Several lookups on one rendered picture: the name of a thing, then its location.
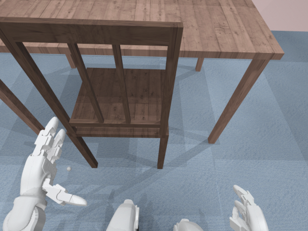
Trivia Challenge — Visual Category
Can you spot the right robot thigh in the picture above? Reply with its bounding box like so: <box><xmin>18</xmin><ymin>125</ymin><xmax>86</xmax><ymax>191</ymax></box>
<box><xmin>173</xmin><ymin>221</ymin><xmax>204</xmax><ymax>231</ymax></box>

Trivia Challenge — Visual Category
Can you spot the left robot forearm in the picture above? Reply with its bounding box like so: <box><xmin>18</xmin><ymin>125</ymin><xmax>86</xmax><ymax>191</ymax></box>
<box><xmin>2</xmin><ymin>195</ymin><xmax>48</xmax><ymax>231</ymax></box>

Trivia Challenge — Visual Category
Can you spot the robot thigh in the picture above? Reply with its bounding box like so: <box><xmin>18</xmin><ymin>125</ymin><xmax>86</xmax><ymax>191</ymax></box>
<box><xmin>173</xmin><ymin>221</ymin><xmax>204</xmax><ymax>231</ymax></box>
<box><xmin>106</xmin><ymin>203</ymin><xmax>140</xmax><ymax>231</ymax></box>

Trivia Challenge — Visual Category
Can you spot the right robot hand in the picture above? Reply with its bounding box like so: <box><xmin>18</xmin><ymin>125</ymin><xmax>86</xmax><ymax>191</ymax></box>
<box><xmin>230</xmin><ymin>185</ymin><xmax>269</xmax><ymax>231</ymax></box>

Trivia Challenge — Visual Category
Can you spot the chair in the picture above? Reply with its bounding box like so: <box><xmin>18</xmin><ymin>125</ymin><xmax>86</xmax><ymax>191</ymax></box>
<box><xmin>0</xmin><ymin>17</ymin><xmax>183</xmax><ymax>169</ymax></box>

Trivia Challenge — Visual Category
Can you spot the left robot hand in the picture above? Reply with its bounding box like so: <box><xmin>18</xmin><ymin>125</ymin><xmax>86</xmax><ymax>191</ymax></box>
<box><xmin>20</xmin><ymin>117</ymin><xmax>88</xmax><ymax>206</ymax></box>

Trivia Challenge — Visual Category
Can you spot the left robot thigh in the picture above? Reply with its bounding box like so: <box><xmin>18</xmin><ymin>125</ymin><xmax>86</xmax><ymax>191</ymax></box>
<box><xmin>106</xmin><ymin>203</ymin><xmax>140</xmax><ymax>231</ymax></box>

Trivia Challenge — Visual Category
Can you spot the table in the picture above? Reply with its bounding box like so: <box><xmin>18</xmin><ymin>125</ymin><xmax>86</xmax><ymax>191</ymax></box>
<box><xmin>0</xmin><ymin>0</ymin><xmax>284</xmax><ymax>144</ymax></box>

